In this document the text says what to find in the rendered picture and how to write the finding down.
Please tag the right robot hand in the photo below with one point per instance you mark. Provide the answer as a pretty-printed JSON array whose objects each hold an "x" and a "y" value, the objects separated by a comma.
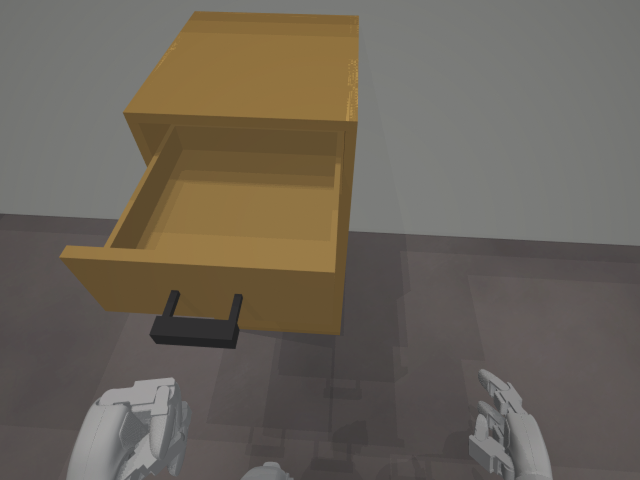
[{"x": 517, "y": 447}]

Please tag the cabinet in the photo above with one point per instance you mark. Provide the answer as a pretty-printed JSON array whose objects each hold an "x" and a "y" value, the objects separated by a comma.
[{"x": 261, "y": 70}]

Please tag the left robot hand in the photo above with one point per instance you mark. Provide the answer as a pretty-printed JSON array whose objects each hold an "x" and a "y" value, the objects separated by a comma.
[{"x": 147, "y": 419}]

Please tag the drawer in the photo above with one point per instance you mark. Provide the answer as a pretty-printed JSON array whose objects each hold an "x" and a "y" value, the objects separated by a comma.
[{"x": 221, "y": 211}]

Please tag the handle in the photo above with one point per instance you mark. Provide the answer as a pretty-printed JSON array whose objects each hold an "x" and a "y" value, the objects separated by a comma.
[{"x": 197, "y": 332}]

